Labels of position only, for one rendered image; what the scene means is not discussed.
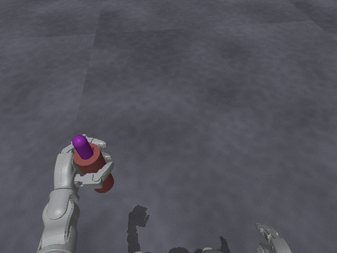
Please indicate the left robot arm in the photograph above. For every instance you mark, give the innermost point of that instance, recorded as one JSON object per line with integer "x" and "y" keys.
{"x": 60, "y": 218}

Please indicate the left robot hand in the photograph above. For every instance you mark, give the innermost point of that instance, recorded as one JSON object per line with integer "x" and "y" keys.
{"x": 68, "y": 175}

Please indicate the bottle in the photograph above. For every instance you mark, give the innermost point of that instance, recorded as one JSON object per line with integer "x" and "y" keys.
{"x": 89, "y": 159}

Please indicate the right robot hand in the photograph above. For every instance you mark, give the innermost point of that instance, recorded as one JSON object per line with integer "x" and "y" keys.
{"x": 278, "y": 245}

